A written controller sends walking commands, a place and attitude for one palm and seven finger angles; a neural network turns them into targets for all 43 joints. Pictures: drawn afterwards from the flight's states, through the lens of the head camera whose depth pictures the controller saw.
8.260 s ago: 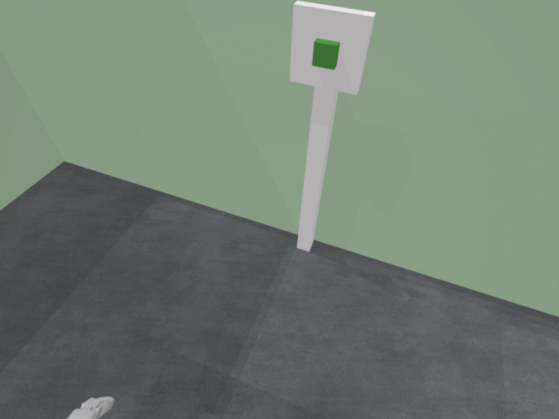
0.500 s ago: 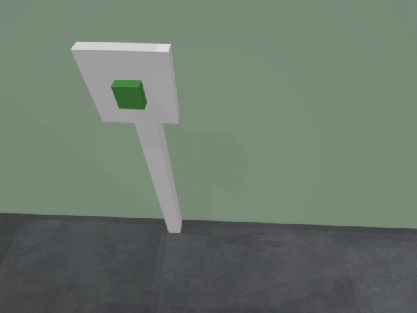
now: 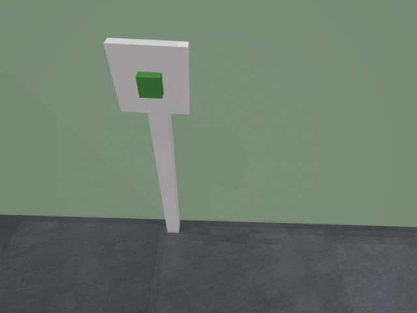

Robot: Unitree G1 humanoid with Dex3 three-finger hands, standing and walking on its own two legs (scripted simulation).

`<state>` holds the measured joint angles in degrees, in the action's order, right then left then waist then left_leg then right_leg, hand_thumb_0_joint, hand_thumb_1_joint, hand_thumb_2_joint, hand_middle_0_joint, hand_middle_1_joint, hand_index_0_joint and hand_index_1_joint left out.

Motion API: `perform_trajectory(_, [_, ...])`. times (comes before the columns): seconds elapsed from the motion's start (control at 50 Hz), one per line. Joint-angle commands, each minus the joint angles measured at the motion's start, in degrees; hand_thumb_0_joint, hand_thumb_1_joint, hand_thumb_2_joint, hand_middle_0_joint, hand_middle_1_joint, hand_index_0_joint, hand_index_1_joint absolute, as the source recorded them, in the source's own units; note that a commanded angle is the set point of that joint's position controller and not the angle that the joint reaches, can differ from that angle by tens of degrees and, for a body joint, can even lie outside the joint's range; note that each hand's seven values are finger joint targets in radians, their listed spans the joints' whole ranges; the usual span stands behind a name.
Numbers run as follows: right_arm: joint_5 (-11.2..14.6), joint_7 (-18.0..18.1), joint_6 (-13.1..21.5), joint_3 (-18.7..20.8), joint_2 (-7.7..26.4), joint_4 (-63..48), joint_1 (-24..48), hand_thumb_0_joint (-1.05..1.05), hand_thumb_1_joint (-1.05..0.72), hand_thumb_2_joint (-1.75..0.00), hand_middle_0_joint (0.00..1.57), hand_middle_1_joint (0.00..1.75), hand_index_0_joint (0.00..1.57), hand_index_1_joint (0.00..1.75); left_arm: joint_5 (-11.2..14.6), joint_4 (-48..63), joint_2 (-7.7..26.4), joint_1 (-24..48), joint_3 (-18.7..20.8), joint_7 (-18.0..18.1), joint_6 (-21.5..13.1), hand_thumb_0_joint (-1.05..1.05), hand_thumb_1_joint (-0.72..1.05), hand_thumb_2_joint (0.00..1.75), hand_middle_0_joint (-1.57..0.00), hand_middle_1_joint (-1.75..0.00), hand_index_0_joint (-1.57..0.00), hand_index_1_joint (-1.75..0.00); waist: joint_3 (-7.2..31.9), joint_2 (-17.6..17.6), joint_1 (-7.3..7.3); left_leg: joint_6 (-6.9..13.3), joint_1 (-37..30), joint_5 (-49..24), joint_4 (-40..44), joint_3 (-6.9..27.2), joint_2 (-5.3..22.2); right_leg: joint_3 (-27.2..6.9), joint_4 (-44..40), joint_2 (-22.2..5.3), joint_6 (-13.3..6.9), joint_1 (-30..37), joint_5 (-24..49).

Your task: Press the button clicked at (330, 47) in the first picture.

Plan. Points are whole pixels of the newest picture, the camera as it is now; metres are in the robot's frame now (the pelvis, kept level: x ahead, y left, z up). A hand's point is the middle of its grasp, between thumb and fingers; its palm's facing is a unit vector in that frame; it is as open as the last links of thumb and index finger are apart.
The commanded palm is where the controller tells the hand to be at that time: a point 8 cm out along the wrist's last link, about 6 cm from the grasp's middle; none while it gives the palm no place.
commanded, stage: come to a stop and stand still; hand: left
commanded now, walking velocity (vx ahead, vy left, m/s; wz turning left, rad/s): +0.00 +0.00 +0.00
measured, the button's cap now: (150, 84) +0.60 +0.17 +0.13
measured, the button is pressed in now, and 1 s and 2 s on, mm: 0 0 0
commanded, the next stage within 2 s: look again from close up in 0.44 s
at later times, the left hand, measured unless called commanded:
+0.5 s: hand out of the picture -0.07 +0.16 -0.16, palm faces +0.04 -0.99 -0.15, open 7.4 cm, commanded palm none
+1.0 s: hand out of the picture -0.03 +0.20 -0.16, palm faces +0.00 -0.97 -0.24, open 7.4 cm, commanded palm none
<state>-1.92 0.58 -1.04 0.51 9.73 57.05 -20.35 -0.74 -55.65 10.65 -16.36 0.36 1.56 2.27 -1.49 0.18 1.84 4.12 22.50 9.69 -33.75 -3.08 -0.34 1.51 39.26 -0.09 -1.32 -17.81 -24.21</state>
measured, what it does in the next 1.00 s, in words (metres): steps on the spot: right foot, then left foot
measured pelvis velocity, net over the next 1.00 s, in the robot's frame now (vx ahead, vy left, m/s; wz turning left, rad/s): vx -0.03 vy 0.01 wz -0.01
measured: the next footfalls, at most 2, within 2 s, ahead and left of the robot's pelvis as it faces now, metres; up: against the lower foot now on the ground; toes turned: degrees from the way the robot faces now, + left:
right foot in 0.18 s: -0.04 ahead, -0.10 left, +0.00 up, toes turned -2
left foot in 0.36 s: +0.05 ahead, +0.12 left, +0.00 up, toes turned -1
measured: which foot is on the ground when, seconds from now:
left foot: down 0.00-0.20, up 0.22-0.34, down 0.36-1.00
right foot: up 0.00-0.16, down 0.18-1.00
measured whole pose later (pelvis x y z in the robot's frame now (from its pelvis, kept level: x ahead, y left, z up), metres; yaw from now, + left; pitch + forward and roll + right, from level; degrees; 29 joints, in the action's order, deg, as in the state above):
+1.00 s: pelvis -0.03 +0.01 +0.01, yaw -1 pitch +0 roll +1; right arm -0.8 1.7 1.1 -1.3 9.6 63.9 -15.8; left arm -0.5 -62.5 10.9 -16.6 -0.2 1.7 -0.6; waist -2.3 0.3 -0.1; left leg 1.0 14.7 10.8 -25.9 -0.4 -1.5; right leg 1.4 26.7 -0.2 -0.9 -7.2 -19.1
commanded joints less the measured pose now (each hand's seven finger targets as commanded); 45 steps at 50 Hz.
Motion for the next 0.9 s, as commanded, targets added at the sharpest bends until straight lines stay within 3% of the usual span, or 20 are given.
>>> perform_trajectory(0.0, [0.4,0.4,1.2,2.0,9.4,-4.5,6.5,0.0,-0.9,-0.9,0.2,0.3,0.2,0.3,-0.7,-0.1,2.7,-10.4,1.7,-0.2,-0.4,0.0,0.9,0.9,-0.2,-0.3,-0.2,-0.3,1.9,10.2,-5.64,4.4,10.9,31.0,27.8,20.4,12.4,1.6,13.2,1.9,-1.0,7.2,-2.4])
perform_trajectory(0.04, [0.3,0.5,1.2,2.0,8.6,-3.8,6.6,0.0,-0.9,-0.9,0.2,0.3,0.2,0.3,-0.5,-0.9,2.4,-11.1,1.5,-0.2,-0.6,0.0,0.9,0.9,-0.2,-0.3,-0.2,-0.3,1.7,8.8,-5.53,4.4,7.6,27.4,27.4,18.2,11.6,2.1,8.9,1.3,-1.4,6.6,-3.7])
perform_trajectory(0.08, [0.2,0.5,0.8,2.3,7.9,-1.9,3.2,0.0,-0.9,-0.9,0.2,0.3,0.2,0.3,-0.2,-2.2,1.7,-11.9,1.2,-0.1,-0.9,0.0,0.9,0.9,-0.2,-0.3,-0.2,-0.3,0.8,7.3,-4.1,3.0,2.5,25.3,26.7,16.6,10.4,3.0,-2.7,1.6,-2.1,6.9,-5.1])
perform_trajectory(0.1, [0.3,0.6,0.5,2.5,7.9,-1.2,2.2,0.0,-0.9,-0.9,0.2,0.3,0.2,0.3,-0.2,-3.1,1.3,-13.8,1.1,0.0,-1.1,0.0,0.9,0.9,-0.2,-0.3,-0.2,-0.3,0.1,6.5,-4.25,1.9,1.9,25.0,25.7,15.3,9.4,2.9,-10.0,1.7,-2.5,8.8,-3.8])
perform_trajectory(0.12, [0.5,0.4,0.2,2.5,7.4,-0.5,1.6,0.0,-0.9,-0.9,0.2,0.3,0.2,0.3,-0.4,-3.8,2.0,-15.1,1.0,0.2,-1.4,0.0,0.9,0.9,-0.2,-0.3,-0.2,-0.3,-0.6,3.0,-4.29,0.6,2.1,22.5,22.4,13.0,7.8,0.2,-17.6,0.6,-3.1,10.6,-2.5])
perform_trajectory(0.14, [1.0,0.3,0.0,2.4,5.3,-0.5,0.8,0.0,-0.9,-0.9,0.2,0.3,0.2,0.3,-0.8,-4.0,3.2,-15.2,1.1,0.5,-1.8,0.0,0.9,0.9,-0.2,-0.3,-0.2,-0.3,-1.3,-3.2,-3.5,-1.6,3.1,17.3,15.5,8.8,4.3,-7.8,-24.3,-4.6,-5.0,9.7,-7.3])
perform_trajectory(0.16, [1.4,0.3,-0.3,1.9,2.9,-1.3,1.7,0.0,-0.9,-0.9,0.2,0.3,0.2,0.3,-1.1,-3.8,6.1,-13.9,1.3,0.6,-2.0,0.0,0.9,0.9,-0.2,-0.3,-0.2,-0.3,-3.6,-12.3,-2.55,-3.8,2.5,11.7,5.4,3.2,-0.4,-18.2,-31.1,-12.9,-7.3,2.3,-15.2])
perform_trajectory(0.18, [0.9,0.2,-0.6,2.2,3.2,-1.6,2.0,0.0,-0.9,-0.9,0.2,0.3,0.2,0.3,-1.1,-1.9,7.4,-8.4,1.5,0.8,-2.0,0.0,0.9,0.9,-0.2,-0.3,-0.2,-0.3,-5.8,-12.5,-1.16,-4.1,0.6,8.7,-3.7,3.2,-1.2,-21.8,-34.9,-18.4,-10.1,-5.4,-16.1])
perform_trajectory(0.2, [0.7,-0.2,-0.4,2.2,3.8,-0.8,1.5,0.0,-0.9,-0.9,0.2,0.3,0.2,0.3,-0.7,-0.6,5.3,-2.2,0.9,1.1,-3.0,0.0,0.9,0.9,-0.2,-0.3,-0.2,-0.3,-6.5,-10.8,0.73,-3.4,-0.5,7.1,-7.9,5.2,1.0,-18.4,-33.7,-16.3,-10.0,-8.3,-11.0])
perform_trajectory(0.22, [0.9,-0.2,0.0,1.9,3.5,-0.1,0.4,0.0,-0.9,-0.9,0.2,0.3,0.2,0.3,-0.5,-0.3,4.9,-0.6,0.9,1.3,-3.8,0.0,0.9,0.9,-0.2,-0.3,-0.2,-0.3,-4.3,-10.1,1.71,-3.0,-2.3,5.3,-7.2,5.1,1.4,-15.5,-30.8,-13.7,-8.8,-5.6,-2.7])
perform_trajectory(0.28, [1.5,0.1,1.7,1.0,2.6,0.8,0.6,0.0,-0.9,-0.9,0.2,0.3,0.2,0.3,-0.3,-3.0,4.5,-4.8,0.0,0.8,-4.8,0.0,0.9,0.9,-0.2,-0.3,-0.2,-0.3,-2.3,-5.8,0.74,-2.8,-7.7,0.9,3.7,3.3,1.5,-8.9,-21.6,-9.5,-5.5,-0.1,14.2])
perform_trajectory(0.34, [1.7,1.1,2.9,0.7,4.5,1.7,1.8,0.0,-0.9,-0.9,0.2,0.3,0.2,0.3,-0.2,-5.2,3.0,-9.4,-0.4,0.6,-4.4,0.0,0.9,0.9,-0.2,-0.3,-0.2,-0.3,-1.4,0.4,-1.85,-1.2,-11.5,-8.4,8.7,7.5,5.8,-5.9,-17.7,-5.2,-1.4,1.7,16.8])
perform_trajectory(0.36, [1.6,1.5,2.8,0.4,4.8,1.9,2.0,0.0,-0.9,-0.9,0.2,0.3,0.2,0.3,-0.2,-5.6,2.7,-10.1,-0.5,0.6,-4.3,0.0,0.9,0.9,-0.2,-0.3,-0.2,-0.3,-2.1,-0.3,-2.19,-1.1,-10.7,-8.4,8.7,7.5,6.6,-6.1,-18.3,-4.7,-1.0,2.3,16.9])
perform_trajectory(0.38, [1.5,1.8,2.8,0.3,4.9,2.2,2.0,0.0,-0.9,-0.9,0.2,0.3,0.2,0.3,-0.2,-6.3,2.5,-10.7,-0.3,0.6,-4.6,0.0,0.9,0.9,-0.2,-0.3,-0.2,-0.3,-2.3,-2.7,-2.37,-1.6,-11.0,-10.2,7.3,6.5,6.6,-6.1,-18.4,-4.7,-0.9,2.7,21.4])
perform_trajectory(0.4, [1.6,1.8,3.1,-0.1,4.4,3.2,1.6,0.0,-0.9,-0.9,0.2,0.3,0.2,0.3,0.1,-7.2,3.0,-9.9,-0.3,0.5,-4.4,0.0,0.9,0.9,-0.2,-0.3,-0.2,-0.3,0.5,0.4,-2.15,-1.6,-11.5,-12.4,8.1,7.0,6.1,-5.0,-16.9,-5.4,-0.8,5.5,23.2])
perform_trajectory(0.46, [1.7,1.8,3.0,0.0,5.3,3.3,3.0,0.0,-0.9,-0.9,0.2,0.3,0.2,0.3,0.0,-7.1,3.5,-8.6,-0.3,0.6,-4.0,0.0,0.9,0.9,-0.2,-0.3,-0.2,-0.3,0.8,1.1,-2.28,-1.3,-11.5,-9.4,9.1,7.3,6.3,-5.3,-17.2,-5.0,-0.7,6.3,18.6])
perform_trajectory(0.52, [1.5,1.6,2.9,0.0,5.4,3.7,3.8,0.0,-0.9,-0.9,0.2,0.3,0.2,0.3,-0.2,-6.8,3.7,-7.3,-0.3,0.5,-3.7,0.0,0.9,0.9,-0.2,-0.3,-0.2,-0.3,-1.8,0.2,-2.42,-1.3,-9.7,-5.5,10.8,7.9,6.2,-5.0,-18.0,-4.6,-0.8,5.6,13.7])
perform_trajectory(0.6, [1.3,1.5,2.8,-0.2,5.7,3.9,4.3,0.0,-0.9,-0.9,0.2,0.3,0.2,0.3,-0.1,-6.6,3.9,-5.9,-0.1,0.3,-3.4,0.0,0.9,0.9,-0.2,-0.3,-0.2,-0.3,-3.4,1.6,-2.53,-1.1,-7.8,-0.7,13.0,9.2,6.0,-4.9,-18.4,-4.5,-1.1,5.3,8.7])
perform_trajectory(0.7, [1.2,1.4,2.7,-0.1,6.2,3.8,4.1,0.0,-0.9,-0.9,0.2,0.3,0.2,0.3,-0.1,-6.0,4.8,-4.8,0.2,0.2,-3.2,0.0,0.9,0.9,-0.2,-0.3,-0.2,-0.3,-3.4,1.9,-2.58,-1.1,-7.0,2.1,14.1,10.0,5.9,-4.8,-18.3,-4.5,-1.4,5.6,6.8])
perform_trajectory(0.88, [1.2,1.2,2.9,-0.1,7.0,4.0,3.3,0.0,-0.9,-0.9,0.2,0.3,0.2,0.3,0.0,-5.2,6.0,-3.9,0.5,0.2,-3.6,0.0,0.9,0.9,-0.2,-0.3,-0.2,-0.3,-0.7,-0.2,-2.45,-1.0,-9.3,-3.7,12.6,9.6,5.7,-4.7,-18.0,-5.2,-1.5,7.2,10.6])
